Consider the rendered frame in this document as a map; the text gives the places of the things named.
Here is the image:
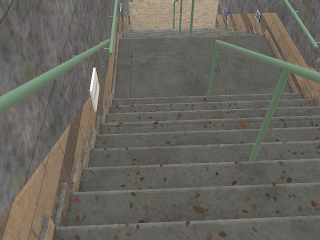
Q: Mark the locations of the stairs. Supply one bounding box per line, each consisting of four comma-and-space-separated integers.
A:
121, 27, 258, 39
54, 92, 320, 240

